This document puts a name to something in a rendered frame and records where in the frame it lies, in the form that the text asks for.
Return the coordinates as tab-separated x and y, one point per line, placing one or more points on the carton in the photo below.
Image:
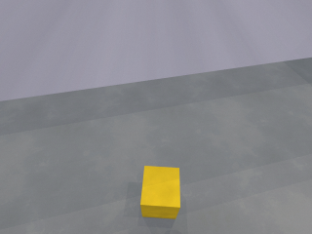
160	193

